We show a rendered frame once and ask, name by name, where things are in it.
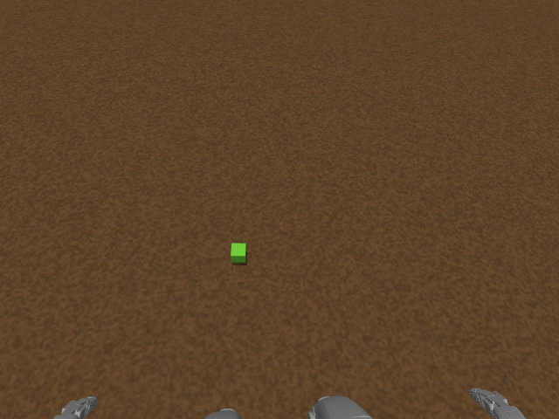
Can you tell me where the cube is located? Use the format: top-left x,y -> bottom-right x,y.
231,243 -> 246,263

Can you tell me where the left robot hand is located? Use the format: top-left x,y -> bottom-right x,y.
53,396 -> 97,419

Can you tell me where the right robot hand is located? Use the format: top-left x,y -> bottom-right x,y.
470,388 -> 526,419

